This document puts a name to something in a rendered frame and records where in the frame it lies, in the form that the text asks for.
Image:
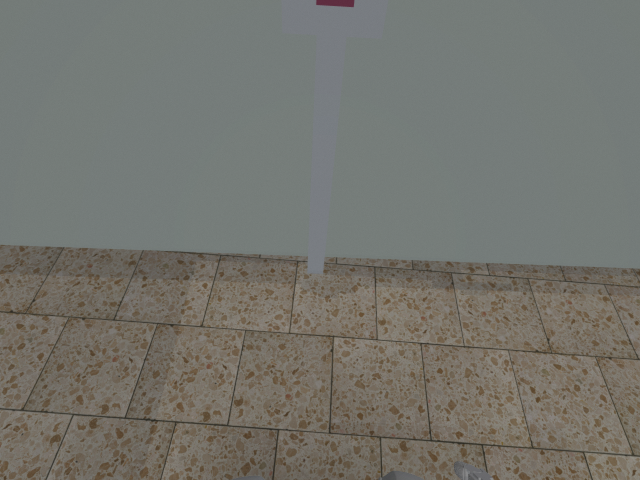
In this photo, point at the panel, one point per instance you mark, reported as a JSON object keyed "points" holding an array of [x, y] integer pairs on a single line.
{"points": [[332, 25]]}

